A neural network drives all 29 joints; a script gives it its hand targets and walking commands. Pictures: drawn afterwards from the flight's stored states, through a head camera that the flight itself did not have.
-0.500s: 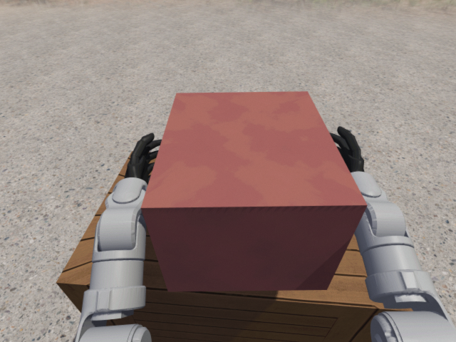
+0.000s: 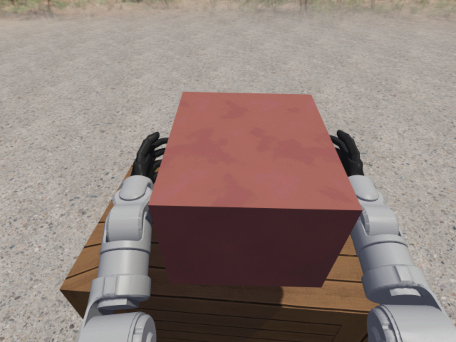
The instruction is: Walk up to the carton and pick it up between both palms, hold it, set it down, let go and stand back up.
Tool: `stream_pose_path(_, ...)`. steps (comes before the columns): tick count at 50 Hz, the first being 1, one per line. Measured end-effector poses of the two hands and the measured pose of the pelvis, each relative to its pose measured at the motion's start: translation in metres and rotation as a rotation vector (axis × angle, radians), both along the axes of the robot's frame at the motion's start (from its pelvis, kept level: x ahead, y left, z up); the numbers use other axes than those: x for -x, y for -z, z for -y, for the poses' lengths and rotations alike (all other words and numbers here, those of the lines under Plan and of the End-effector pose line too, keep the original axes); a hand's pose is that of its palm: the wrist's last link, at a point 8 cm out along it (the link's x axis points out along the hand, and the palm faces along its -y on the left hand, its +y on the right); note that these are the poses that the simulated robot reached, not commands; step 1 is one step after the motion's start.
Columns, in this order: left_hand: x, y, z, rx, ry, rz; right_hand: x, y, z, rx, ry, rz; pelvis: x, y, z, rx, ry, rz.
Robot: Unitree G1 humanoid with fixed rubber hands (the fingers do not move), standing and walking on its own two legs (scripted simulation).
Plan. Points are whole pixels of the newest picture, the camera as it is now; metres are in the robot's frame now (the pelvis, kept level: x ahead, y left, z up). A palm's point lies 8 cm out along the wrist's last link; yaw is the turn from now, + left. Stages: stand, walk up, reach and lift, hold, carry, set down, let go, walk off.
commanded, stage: set down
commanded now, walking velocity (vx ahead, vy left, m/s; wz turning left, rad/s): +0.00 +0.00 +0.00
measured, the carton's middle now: (246, 181) +0.39 -0.01 +0.13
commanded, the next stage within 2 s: none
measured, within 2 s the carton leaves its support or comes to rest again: neither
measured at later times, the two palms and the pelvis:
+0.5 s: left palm (155, 190) +0.38 +0.17 +0.12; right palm (339, 185) +0.39 -0.19 +0.12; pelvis +0.02 -0.01 +0.00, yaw +2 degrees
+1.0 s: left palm (158, 196) +0.39 +0.17 +0.09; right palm (333, 188) +0.41 -0.19 +0.09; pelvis +0.02 -0.01 +0.00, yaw +0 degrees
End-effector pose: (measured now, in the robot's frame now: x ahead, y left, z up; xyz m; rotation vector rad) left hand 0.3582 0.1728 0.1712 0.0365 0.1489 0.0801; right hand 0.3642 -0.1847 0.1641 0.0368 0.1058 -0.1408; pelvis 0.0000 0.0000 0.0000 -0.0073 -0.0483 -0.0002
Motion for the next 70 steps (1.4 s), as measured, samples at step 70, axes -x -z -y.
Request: stream_pose_path(70,-0.040,0.109,0.016,-0.049,-0.058,-0.109,-0.056,0.100,0.015,0.086,-0.084,-0.100,-0.017,0.002,0.021,-0.007,0.013,-0.223)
